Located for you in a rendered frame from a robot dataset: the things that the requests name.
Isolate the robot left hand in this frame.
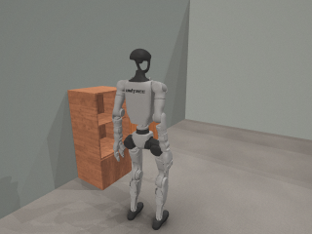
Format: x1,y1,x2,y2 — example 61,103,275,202
113,140,126,162

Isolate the left robot upper arm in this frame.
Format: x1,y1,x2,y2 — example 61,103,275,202
112,80,129,118

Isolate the humanoid robot torso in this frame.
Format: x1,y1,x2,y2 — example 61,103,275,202
124,77,155,150

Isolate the robot left foot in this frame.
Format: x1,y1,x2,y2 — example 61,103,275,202
127,202,143,220

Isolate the robot right hand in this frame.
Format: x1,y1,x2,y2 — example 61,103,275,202
159,150,173,175

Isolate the left robot forearm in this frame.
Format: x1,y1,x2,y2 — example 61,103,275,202
112,114,123,142

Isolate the cupboard door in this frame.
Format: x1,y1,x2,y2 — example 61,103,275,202
129,117,160,139

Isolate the right robot upper arm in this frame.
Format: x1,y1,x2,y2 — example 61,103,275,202
151,81,168,123

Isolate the right robot forearm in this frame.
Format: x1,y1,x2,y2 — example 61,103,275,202
156,113,171,152

